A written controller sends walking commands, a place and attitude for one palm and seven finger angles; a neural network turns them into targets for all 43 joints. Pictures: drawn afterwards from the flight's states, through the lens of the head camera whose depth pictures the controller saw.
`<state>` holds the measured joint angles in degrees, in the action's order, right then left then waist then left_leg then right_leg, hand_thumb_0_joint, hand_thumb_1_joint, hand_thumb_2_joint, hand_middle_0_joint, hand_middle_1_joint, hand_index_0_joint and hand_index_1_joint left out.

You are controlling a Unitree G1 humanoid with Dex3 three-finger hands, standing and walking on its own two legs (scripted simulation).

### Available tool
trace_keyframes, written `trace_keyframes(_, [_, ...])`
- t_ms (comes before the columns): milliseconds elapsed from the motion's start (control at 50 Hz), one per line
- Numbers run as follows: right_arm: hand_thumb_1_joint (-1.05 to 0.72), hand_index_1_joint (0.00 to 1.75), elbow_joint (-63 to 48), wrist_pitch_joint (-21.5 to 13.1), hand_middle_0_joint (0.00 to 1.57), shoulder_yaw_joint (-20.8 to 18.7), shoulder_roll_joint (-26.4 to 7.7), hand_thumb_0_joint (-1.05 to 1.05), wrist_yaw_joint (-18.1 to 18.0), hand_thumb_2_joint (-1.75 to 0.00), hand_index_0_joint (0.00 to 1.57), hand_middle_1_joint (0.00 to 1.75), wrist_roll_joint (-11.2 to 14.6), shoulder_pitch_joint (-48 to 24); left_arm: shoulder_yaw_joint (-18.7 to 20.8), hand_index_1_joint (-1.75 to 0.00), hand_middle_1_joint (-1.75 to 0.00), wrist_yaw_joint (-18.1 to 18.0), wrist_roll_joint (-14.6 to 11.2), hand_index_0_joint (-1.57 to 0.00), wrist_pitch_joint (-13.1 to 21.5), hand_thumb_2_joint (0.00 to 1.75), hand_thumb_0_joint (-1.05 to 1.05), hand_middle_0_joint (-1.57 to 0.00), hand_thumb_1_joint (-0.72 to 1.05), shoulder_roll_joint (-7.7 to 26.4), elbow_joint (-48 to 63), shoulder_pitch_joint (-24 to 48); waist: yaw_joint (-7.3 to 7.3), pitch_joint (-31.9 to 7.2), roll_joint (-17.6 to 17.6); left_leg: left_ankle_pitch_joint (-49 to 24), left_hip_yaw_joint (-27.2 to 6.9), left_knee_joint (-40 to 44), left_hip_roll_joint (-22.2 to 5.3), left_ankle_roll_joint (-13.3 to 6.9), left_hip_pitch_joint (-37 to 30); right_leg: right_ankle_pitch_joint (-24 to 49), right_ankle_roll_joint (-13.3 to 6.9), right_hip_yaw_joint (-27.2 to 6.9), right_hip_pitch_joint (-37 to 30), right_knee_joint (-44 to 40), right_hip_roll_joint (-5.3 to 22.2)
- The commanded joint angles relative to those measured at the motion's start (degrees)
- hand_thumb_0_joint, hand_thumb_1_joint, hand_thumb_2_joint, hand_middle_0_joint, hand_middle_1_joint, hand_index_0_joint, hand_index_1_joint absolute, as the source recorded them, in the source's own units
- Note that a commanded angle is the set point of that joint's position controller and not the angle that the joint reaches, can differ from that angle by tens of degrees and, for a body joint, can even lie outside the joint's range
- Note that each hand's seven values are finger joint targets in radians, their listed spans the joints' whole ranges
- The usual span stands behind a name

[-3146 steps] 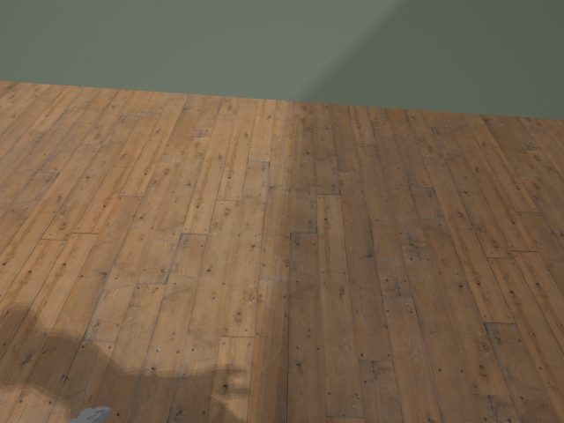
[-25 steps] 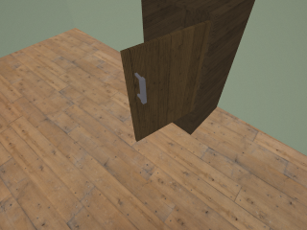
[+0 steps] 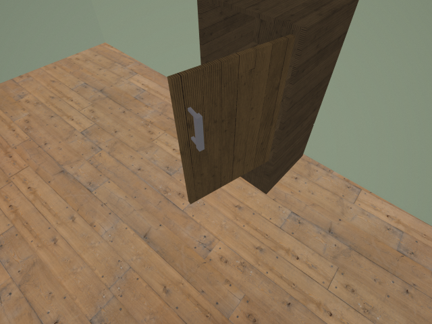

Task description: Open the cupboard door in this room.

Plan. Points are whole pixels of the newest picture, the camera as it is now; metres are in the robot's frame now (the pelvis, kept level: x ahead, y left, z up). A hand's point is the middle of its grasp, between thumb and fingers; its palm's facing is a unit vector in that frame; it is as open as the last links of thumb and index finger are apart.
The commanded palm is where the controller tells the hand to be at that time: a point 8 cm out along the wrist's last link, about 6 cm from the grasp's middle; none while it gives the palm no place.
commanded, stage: look to check the result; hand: left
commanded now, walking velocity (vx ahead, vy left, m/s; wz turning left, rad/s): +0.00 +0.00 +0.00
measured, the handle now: (195, 129) +0.64 +0.10 -0.05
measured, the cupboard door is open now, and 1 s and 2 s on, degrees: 76 76 76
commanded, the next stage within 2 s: stand and wait in 0.50 s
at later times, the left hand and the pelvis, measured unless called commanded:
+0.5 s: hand out of the picture +0.02 +0.16 -0.17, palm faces +0.02 -0.98 -0.20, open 7.3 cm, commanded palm none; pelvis +0.02 -0.01 +0.00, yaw +0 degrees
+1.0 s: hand out of the picture +0.03 +0.16 -0.17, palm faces +0.02 -0.98 -0.22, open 7.3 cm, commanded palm none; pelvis +0.03 -0.01 +0.00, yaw +0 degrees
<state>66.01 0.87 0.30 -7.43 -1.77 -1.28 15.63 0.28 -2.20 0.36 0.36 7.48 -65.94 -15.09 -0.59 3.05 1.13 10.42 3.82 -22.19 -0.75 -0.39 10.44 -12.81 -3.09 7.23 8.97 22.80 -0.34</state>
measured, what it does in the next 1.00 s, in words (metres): stands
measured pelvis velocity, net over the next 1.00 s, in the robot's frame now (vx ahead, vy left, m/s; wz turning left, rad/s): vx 0.03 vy -0.01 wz -0.01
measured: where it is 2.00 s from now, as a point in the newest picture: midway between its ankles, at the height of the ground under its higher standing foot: outside the picture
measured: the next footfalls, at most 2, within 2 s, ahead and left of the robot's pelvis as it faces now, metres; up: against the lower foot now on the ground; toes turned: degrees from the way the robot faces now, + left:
none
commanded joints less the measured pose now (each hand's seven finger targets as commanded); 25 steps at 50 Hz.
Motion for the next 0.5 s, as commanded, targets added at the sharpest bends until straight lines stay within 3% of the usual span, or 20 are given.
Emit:
trace_keyframes(0, [-0.90,0.30,-0.7,-0.5,0.20,-0.5,-4.4,0.00,-0.4,-0.90,0.20,0.30,-0.1,3.8,1.1,-0.30,-0.30,-0.1,0.0,-0.20,0.6,0.90,0.00,-0.20,0.90,6.0,1.0,-3.2,-0.01,1.9,-0.2,-3.8,-5.3,3.7,-4.9,-1.0,0.0,1.3,0.2,-8.0,2.2,-6.9,7.6])
trace_keyframes(280, [-0.90,0.30,-0.6,-0.7,0.20,-0.6,-5.1,0.00,-0.6,-0.90,0.20,0.30,0.1,2.8,1.1,-0.30,-0.30,-0.3,0.0,-0.20,0.8,0.90,0.00,-0.20,0.90,6.4,0.8,-3.4,-0.01,1.1,-1.7,-6.3,-5.0,3.3,-5.2,-0.9,-1.3,6.8,1.0,-7.7,0.4,-6.8,7.7])
trace_keyframes(480, [-0.90,0.30,-0.6,-0.7,0.20,-0.5,-5.5,0.00,-0.5,-0.90,0.20,0.30,0.0,2.2,1.0,-0.30,-0.30,-0.2,-0.1,-0.20,0.8,0.90,0.00,-0.20,0.90,6.7,0.9,-2.8,0.11,1.1,-0.2,-6.3,-5.0,3.6,-5.2,-0.8,-1.6,6.5,0.8,-7.8,0.1,-7.1,7.7])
